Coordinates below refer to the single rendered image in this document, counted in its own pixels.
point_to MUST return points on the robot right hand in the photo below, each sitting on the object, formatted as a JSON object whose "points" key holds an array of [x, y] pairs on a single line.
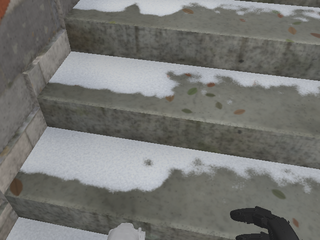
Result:
{"points": [[278, 228]]}

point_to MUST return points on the robot left shin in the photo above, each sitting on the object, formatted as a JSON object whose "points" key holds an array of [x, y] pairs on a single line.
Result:
{"points": [[122, 224]]}

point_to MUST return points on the robot left thigh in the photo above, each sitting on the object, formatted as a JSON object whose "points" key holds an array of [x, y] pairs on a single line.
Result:
{"points": [[127, 232]]}

